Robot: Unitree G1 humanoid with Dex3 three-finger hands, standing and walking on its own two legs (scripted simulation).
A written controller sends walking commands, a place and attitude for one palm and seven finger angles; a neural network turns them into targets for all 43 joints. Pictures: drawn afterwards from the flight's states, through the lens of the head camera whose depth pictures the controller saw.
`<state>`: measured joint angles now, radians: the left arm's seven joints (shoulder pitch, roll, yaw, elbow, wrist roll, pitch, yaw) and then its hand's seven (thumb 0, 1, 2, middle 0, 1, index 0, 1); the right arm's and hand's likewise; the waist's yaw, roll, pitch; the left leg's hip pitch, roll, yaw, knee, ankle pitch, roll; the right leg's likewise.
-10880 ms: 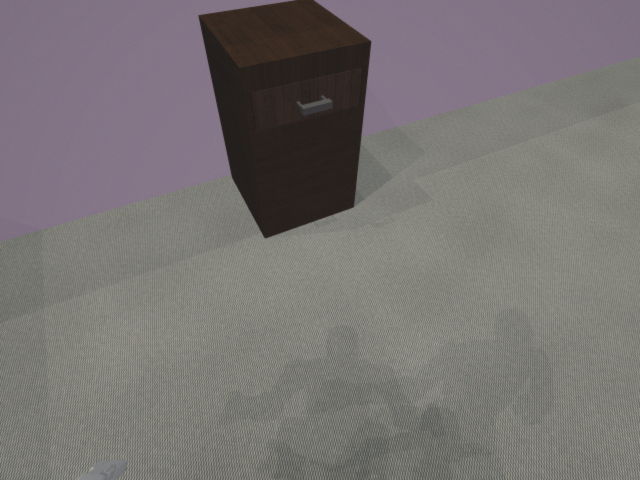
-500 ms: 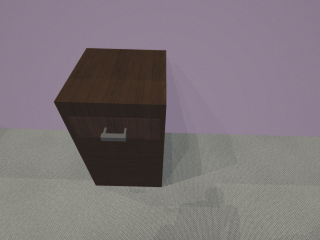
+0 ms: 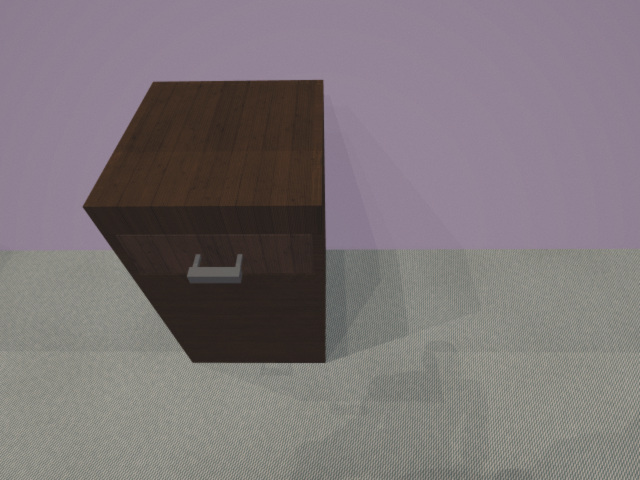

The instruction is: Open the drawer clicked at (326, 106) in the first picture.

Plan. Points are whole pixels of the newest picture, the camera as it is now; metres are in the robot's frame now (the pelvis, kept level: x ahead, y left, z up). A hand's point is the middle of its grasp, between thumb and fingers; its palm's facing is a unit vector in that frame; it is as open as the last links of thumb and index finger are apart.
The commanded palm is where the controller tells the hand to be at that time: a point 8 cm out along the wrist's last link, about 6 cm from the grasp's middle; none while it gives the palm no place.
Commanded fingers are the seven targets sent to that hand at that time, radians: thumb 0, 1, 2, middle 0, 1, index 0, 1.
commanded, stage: come to a stop and stand still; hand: left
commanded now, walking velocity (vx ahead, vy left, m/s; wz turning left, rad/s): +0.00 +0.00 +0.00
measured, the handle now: (217, 266) +0.52 +0.26 -0.18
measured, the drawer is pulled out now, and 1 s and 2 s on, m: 0.00 0.00 0.00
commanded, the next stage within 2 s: look again from close up in 0.68 s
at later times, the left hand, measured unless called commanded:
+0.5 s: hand out of the picture -0.07 +0.17 -0.16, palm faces +0.04 -0.98 -0.18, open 7.3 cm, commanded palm none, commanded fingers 0.00 0.90 0.90 -0.20 -0.30 -0.20 -0.30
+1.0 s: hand out of the picture -0.06 +0.18 -0.17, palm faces +0.03 -0.98 -0.18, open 7.4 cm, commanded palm none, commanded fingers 0.00 0.90 0.90 -0.20 -0.30 -0.20 -0.30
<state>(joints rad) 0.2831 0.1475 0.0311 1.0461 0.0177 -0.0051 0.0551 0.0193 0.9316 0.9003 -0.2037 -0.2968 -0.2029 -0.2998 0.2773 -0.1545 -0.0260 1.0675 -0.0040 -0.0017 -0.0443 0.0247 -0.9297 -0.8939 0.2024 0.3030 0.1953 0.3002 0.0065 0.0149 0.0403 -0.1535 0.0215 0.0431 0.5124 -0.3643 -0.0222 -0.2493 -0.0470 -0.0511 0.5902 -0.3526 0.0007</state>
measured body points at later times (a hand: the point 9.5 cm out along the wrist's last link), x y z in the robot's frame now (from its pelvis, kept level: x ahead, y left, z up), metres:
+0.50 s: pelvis -0.05 +0.00 +0.01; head -0.05 +0.00 +0.46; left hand -0.07 +0.22 -0.15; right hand -0.08 -0.22 -0.15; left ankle -0.06 +0.13 -0.73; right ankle -0.02 -0.11 -0.73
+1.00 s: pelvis -0.05 +0.02 +0.00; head -0.06 +0.01 +0.45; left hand -0.06 +0.23 -0.16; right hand -0.06 -0.19 -0.16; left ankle -0.06 +0.13 -0.73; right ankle -0.02 -0.11 -0.73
